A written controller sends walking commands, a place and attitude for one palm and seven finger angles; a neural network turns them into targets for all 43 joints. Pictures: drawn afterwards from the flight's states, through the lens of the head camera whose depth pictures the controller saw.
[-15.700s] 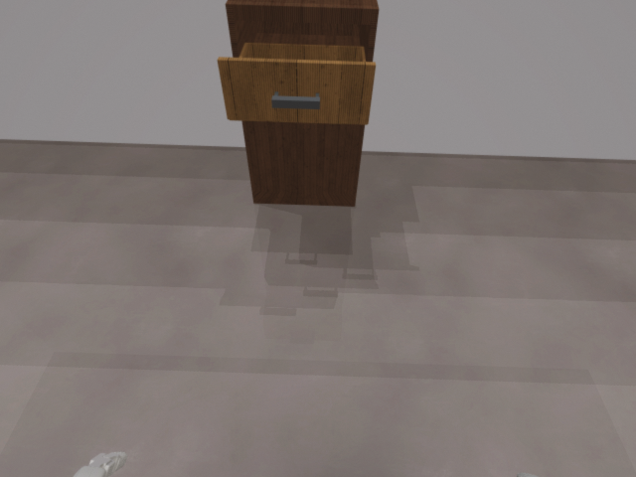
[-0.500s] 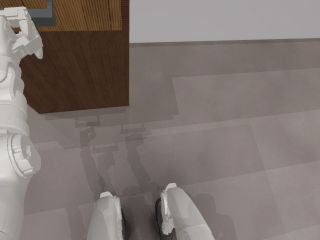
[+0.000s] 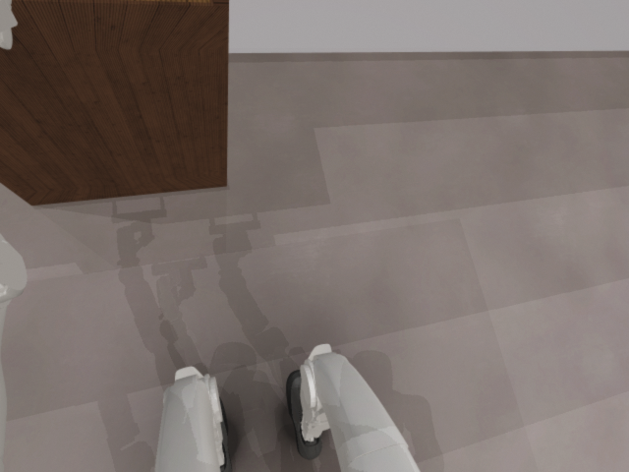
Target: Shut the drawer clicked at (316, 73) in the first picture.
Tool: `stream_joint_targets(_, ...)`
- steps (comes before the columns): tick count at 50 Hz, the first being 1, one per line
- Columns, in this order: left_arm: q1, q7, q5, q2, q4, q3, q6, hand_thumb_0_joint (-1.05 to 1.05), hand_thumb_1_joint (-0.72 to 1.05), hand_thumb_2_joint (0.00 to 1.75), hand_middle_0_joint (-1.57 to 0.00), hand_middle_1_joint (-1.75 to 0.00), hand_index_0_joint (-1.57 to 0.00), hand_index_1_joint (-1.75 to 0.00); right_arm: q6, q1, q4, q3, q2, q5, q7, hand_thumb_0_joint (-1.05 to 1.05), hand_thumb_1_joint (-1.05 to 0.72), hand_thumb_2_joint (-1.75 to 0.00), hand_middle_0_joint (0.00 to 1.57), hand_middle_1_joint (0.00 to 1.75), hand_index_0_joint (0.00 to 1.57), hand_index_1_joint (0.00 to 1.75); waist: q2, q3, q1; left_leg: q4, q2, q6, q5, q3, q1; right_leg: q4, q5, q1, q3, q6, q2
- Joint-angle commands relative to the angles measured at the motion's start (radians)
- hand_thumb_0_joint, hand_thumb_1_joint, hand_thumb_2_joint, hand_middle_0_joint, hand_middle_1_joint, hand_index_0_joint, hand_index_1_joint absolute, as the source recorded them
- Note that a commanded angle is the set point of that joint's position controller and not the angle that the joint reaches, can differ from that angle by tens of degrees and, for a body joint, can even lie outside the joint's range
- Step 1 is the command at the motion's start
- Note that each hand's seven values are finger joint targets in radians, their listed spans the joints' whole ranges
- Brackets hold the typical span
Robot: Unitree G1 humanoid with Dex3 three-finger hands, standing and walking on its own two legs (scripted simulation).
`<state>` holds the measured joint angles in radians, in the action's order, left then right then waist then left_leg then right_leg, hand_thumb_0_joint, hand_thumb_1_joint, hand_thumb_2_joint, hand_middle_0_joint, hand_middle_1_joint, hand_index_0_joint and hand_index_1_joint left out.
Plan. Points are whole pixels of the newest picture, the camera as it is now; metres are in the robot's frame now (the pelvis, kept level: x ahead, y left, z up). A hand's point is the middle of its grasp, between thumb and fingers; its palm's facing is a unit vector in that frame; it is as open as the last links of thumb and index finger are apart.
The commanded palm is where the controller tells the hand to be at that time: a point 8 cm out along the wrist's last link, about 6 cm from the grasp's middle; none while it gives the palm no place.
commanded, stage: push the drawer shut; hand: left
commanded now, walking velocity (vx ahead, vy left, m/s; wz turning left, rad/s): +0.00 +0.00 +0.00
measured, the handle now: out of the picture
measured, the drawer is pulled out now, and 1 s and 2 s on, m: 0.00 0.00 0.00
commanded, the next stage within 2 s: pull the fist back off the drawer in 0.10 s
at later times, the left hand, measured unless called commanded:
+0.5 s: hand out of the picture +0.60 +0.23 +0.07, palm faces +0.05 -1.00 -0.05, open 3.4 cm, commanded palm +0.61 +0.22 +0.07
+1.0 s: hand (0, 6) +0.59 +0.22 +0.07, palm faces +0.08 -1.00 -0.03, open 3.2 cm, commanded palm +0.57 +0.24 +0.08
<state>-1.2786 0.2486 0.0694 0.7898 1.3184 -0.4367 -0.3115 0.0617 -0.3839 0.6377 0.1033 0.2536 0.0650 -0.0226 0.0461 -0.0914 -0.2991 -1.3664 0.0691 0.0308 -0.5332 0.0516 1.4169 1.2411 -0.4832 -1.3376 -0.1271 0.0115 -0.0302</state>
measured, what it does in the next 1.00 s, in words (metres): stands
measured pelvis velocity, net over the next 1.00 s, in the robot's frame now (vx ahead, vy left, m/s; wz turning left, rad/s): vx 0.01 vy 0.01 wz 0.00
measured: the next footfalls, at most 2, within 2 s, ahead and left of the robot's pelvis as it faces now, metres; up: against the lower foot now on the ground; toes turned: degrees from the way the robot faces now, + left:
none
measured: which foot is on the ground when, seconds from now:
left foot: down 0.00-1.00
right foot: down 0.00-1.00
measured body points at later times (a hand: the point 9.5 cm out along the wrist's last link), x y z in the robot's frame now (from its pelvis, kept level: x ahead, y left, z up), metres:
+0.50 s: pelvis -0.02 +0.01 -0.01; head +0.20 +0.07 +0.37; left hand +0.59 +0.29 +0.08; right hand -0.07 -0.24 -0.09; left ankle +0.03 +0.10 -0.60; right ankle +0.04 -0.12 -0.60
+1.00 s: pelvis +0.01 +0.01 +0.01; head +0.22 +0.05 +0.41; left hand +0.58 +0.28 +0.07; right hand -0.01 -0.25 -0.08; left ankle +0.03 +0.10 -0.60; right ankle +0.04 -0.12 -0.60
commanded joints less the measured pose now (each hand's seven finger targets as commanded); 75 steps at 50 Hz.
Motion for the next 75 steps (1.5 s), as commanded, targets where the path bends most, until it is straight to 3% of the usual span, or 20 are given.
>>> stream_joint_targets(1,-0.637,-0.037,-0.024,0.215,-0.247,0.007,-0.069,0.00,0.90,0.90,-1.40,-1.60,-1.40,-1.60,-0.013,-0.264,0.015,-0.065,0.235,0.002,0.021,0.00,-0.90,-0.90,0.20,0.30,0.20,0.30,0.351,-0.604,-0.087,0.131,-0.005,0.006,0.371,0.103,-0.613,-0.136,0.171,0.105,0.052,0.014,-0.032)
stream_joint_targets(3,-0.652,-0.039,-0.023,0.253,-0.233,-0.003,-0.061,0.00,0.90,0.90,-1.40,-1.60,-1.40,-1.60,-0.019,-0.263,0.014,-0.056,0.238,0.003,0.028,0.00,-0.90,-0.90,0.20,0.30,0.20,0.30,0.338,-0.585,-0.094,0.127,-0.004,0.014,0.322,0.093,-0.555,-0.136,0.149,0.122,0.058,0.011,-0.032)
stream_joint_targets(10,-0.694,-0.036,-0.017,0.247,-0.219,0.042,-0.040,0.00,0.90,0.90,-1.40,-1.60,-1.40,-1.60,-0.056,-0.258,0.018,-0.040,0.246,-0.001,0.044,0.00,-0.90,-0.90,0.20,0.30,0.20,0.30,0.382,-0.584,-0.119,0.137,0.002,0.018,0.229,0.104,-0.533,-0.128,0.098,0.074,0.056,0.010,-0.029)
stream_joint_targets(14,-0.683,-0.029,-0.016,0.257,-0.205,0.045,-0.013,0.00,0.90,0.90,-1.40,-1.60,-1.40,-1.60,-0.066,-0.255,0.007,-0.033,0.246,-0.002,0.051,0.00,-0.90,-0.90,0.20,0.30,0.20,0.30,0.358,-0.564,-0.113,0.137,0.000,0.022,0.186,0.092,-0.471,-0.130,0.081,0.107,0.060,0.008,-0.028)
stream_joint_targets(17,-0.714,-0.028,-0.007,0.269,-0.254,0.034,-0.014,0.00,0.90,0.90,-1.40,-1.60,-1.40,-1.60,-0.067,-0.267,0.005,-0.040,0.250,0.001,0.047,0.00,-0.90,-0.90,0.20,0.30,0.20,0.30,0.414,-0.630,-0.103,0.142,0.003,0.010,0.224,0.121,-0.560,-0.112,0.100,0.065,0.043,0.014,-0.028)
stream_joint_targets(20,-0.690,-0.036,-0.007,0.240,-0.230,0.027,-0.002,0.00,0.90,0.90,-1.40,-1.60,-1.40,-1.60,-0.068,-0.274,0.005,-0.044,0.249,0.004,0.040,0.00,-0.90,-0.90,0.20,0.30,0.20,0.30,0.398,-0.590,-0.103,0.163,0.006,0.003,0.191,0.153,-0.587,-0.108,0.088,0.019,0.029,0.015,-0.029)
stream_joint_targets(31,-0.553,-0.045,-0.008,0.239,-0.256,-0.018,0.016,0.00,0.90,0.90,-1.40,-1.60,-1.40,-1.60,-0.055,-0.272,-0.012,-0.054,0.247,0.004,0.020,0.00,-0.90,-0.90,0.20,0.30,0.20,0.30,0.359,-0.574,-0.047,0.192,0.007,-0.002,0.188,0.146,-0.584,-0.119,0.085,0.056,0.029,0.020,-0.028)
stream_joint_targets(34,-0.499,-0.043,-0.024,0.221,-0.287,-0.027,0.011,0.00,0.90,0.90,-1.40,-1.60,-1.40,-1.60,-0.051,-0.273,-0.021,-0.062,0.240,0.001,0.016,0.00,-0.90,-0.90,0.20,0.30,0.20,0.30,0.326,-0.599,-0.034,0.192,0.005,0.000,0.244,0.130,-0.594,-0.130,0.109,0.104,0.032,0.017,-0.029)
stream_joint_targets(35,-0.476,-0.040,-0.029,0.225,-0.316,-0.040,-0.001,0.00,0.90,0.90,-1.40,-1.60,-1.40,-1.60,-0.051,-0.274,-0.024,-0.066,0.238,0.002,0.012,0.00,-0.90,-0.90,0.20,0.30,0.20,0.30,0.360,-0.626,-0.014,0.194,0.005,-0.006,0.290,0.134,-0.637,-0.126,0.127,0.106,0.030,0.022,-0.029)
stream_joint_targets(39,-0.346,-0.034,-0.056,0.149,-0.394,-0.032,-0.021,0.00,0.90,0.90,-1.40,-1.60,-1.40,-1.60,-0.036,-0.259,-0.034,-0.085,0.230,-0.004,-0.002,0.00,-0.90,-0.90,0.20,0.30,0.20,0.30,0.347,-0.667,0.021,0.206,0.009,-0.020,0.403,0.127,-0.732,-0.143,0.178,0.145,0.031,0.021,-0.032)
stream_joint_targets(44,-0.324,-0.044,-0.070,0.155,-0.349,-0.055,-0.024,0.00,0.90,0.90,-1.40,-1.60,-1.40,-1.60,-0.027,-0.254,-0.022,-0.090,0.225,-0.012,0.000,0.00,-0.90,-0.90,0.20,0.30,0.20,0.30,0.219,-0.573,0.003,0.193,-0.003,0.008,0.377,0.073,-0.590,-0.174,0.203,0.249,0.054,0.010,-0.034)
stream_joint_targets(49,-0.270,-0.043,-0.065,0.120,-0.333,-0.035,-0.075,0.00,0.90,0.90,-1.40,-1.60,-1.40,-1.60,-0.019,-0.242,-0.021,-0.094,0.212,-0.010,-0.004,0.00,-0.90,-0.90,0.20,0.30,0.20,0.30,0.223,-0.574,0.014,0.181,-0.008,0.006,0.455,0.057,-0.609,-0.168,0.266,0.274,0.062,0.014,-0.032)
stream_joint_targets(50,-0.253,-0.039,-0.069,0.135,-0.328,-0.052,-0.085,0.00,0.90,0.90,-1.40,-1.60,-1.40,-1.60,-0.015,-0.243,-0.019,-0.094,0.212,-0.009,-0.003,0.00,-0.90,-0.90,0.20,0.30,0.20,0.30,0.233,-0.573,0.020,0.177,-0.009,0.006,0.485,0.054,-0.617,-0.161,0.292,0.278,0.063,0.016,-0.032)
stream_joint_targets(52,-0.145,-0.022,-0.095,0.168,-0.493,-0.105,-0.107,0.00,0.90,0.90,-1.40,-1.60,-1.40,-1.60,-0.003,-0.236,-0.059,-0.111,0.213,-0.017,-0.010,0.00,-0.90,-0.90,0.20,0.30,0.20,0.30,0.284,-0.752,0.097,0.203,-0.015,-0.006,0.627,0.045,-0.745,-0.164,0.405,0.402,0.071,0.019,-0.028)
stream_joint_targets(55,0.138,0.007,-0.157,0.091,-0.706,-0.086,-0.080,0.00,0.90,0.90,-1.40,-1.60,-1.40,-1.60,0.004,-0.212,-0.120,-0.131,0.202,-0.044,-0.026,0.00,-0.90,-0.90,0.20,0.30,0.20,0.30,0.325,-0.903,0.168,0.256,-0.020,-0.021,0.870,0.043,-0.939,-0.211,0.567,0.544,0.074,0.019,-0.033)
stream_joint_targets(59,0.345,0.032,-0.245,-0.005,-0.869,-0.050,0.019,0.00,0.90,0.90,-1.40,-1.60,-1.40,-1.60,-0.001,-0.165,-0.154,-0.143,0.188,-0.086,-0.017,0.00,-0.90,-0.90,0.20,0.30,0.20,0.30,0.124,-0.756,0.173,0.352,-0.035,0.007,0.758,-0.003,-0.861,-0.317,0.671,0.748,0.079,-0.002,-0.034)
stream_joint_targets(63,0.447,-0.008,-0.300,-0.116,-0.987,0.000,0.015,0.00,0.90,0.90,-1.40,-1.60,-1.40,-1.60,-0.042,-0.116,-0.149,-0.143,0.167,-0.098,0.007,0.00,-0.90,-0.90,0.20,0.30,0.20,0.30,0.089,-0.600,0.168,0.425,-0.041,0.010,0.680,-0.032,-0.879,-0.390,0.652,0.797,0.081,-0.008,-0.029)
stream_joint_targets(68,0.603,-0.020,-0.293,-0.265,-0.926,0.127,-0.016,0.00,0.90,0.90,-1.40,-1.60,-1.40,-1.60,-0.063,-0.060,-0.139,-0.140,0.154,-0.105,0.011,0.00,-0.90,-0.90,0.20,0.30,0.20,0.30,0.098,-0.351,0.168,0.498,-0.043,-0.001,0.603,-0.040,-0.916,-0.444,0.520,0.746,0.069,0.001,-0.028)
stream_joint_targets(71,0.695,0.012,-0.294,-0.287,-0.917,0.161,0.007,0.00,0.90,0.90,-1.40,-1.60,-1.40,-1.60,-0.061,-0.020,-0.165,-0.139,0.158,-0.114,0.014,0.00,-0.90,-0.90,0.20,0.30,0.20,0.30,0.083,-0.310,0.189,0.529,-0.045,-0.003,0.605,-0.035,-0.938,-0.462,0.512,0.780,0.066,0.006,-0.020)
stream_joint_targets(75,0.743,0.020,-0.333,-0.248,-1.111,0.125,0.017,0.00,0.90,0.90,-1.40,-1.60,-1.40,-1.60,-0.075,0.059,-0.225,-0.135,0.151,-0.122,0.029,0.00,-0.90,-0.90,0.20,0.30,0.20,0.30,0.121,-0.357,0.234,0.573,-0.047,-0.007,0.624,-0.024,-1.028,-0.480,0.513,0.862,0.066,0.013,-0.012)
